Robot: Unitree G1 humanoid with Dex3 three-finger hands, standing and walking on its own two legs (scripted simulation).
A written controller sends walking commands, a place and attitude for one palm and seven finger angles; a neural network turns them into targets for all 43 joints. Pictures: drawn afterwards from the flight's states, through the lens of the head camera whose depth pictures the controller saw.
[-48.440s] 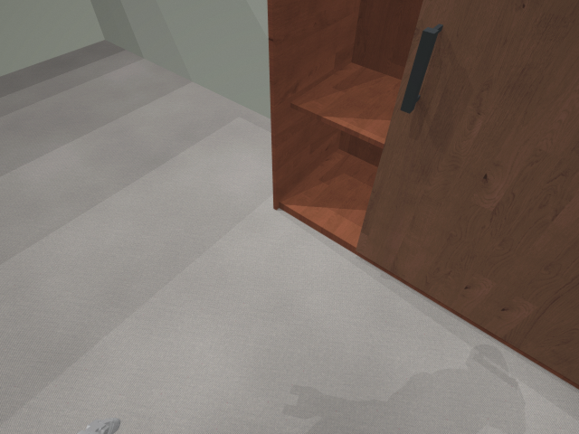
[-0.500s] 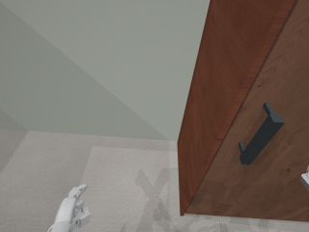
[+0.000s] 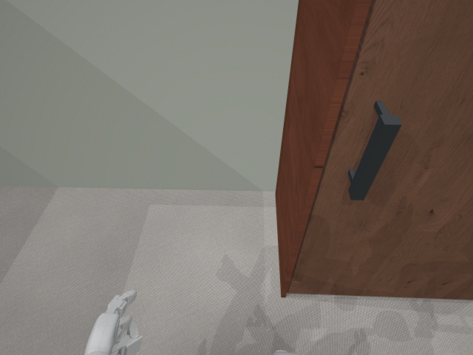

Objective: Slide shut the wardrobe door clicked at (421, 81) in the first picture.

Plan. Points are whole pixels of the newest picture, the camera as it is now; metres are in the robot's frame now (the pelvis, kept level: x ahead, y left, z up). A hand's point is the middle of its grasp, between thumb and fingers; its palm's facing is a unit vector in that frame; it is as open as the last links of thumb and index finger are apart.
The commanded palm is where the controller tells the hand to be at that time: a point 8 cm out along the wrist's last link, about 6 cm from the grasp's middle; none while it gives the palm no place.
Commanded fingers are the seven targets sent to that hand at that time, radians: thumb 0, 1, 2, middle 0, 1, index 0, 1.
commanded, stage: step back with the hand held close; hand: right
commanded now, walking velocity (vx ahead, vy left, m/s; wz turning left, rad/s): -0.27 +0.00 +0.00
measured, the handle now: (367, 153) +0.44 -0.23 +0.11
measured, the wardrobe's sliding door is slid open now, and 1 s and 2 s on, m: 0.00 0.00 0.00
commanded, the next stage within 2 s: stop stepping back and stand still in 0.40 s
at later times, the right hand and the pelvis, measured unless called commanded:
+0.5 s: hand out of the picture +0.15 -0.26 +0.18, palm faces +0.29 +0.86 -0.42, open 7.4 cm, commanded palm +0.07 -0.31 +0.20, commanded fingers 0.00 -0.90 -0.90 0.20 0.30 0.20 0.30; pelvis -0.09 -0.02 +0.01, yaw +4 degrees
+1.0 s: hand out of the picture +0.04 -0.32 +0.19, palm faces +0.43 +0.82 -0.38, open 7.5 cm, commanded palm -0.03 -0.36 +0.20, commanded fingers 0.00 -0.90 -0.90 0.20 0.30 0.20 0.30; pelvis -0.18 -0.06 +0.01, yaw +1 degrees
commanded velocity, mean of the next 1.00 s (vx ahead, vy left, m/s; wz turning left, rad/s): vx -0.08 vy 0.04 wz -0.02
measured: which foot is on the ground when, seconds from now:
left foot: down 0.00-0.04, up 0.06-0.26, down 0.28-0.42, up 0.44-0.64, down 0.66-1.00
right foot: down 0.00-0.64, up 0.66-0.84, down 0.86-1.00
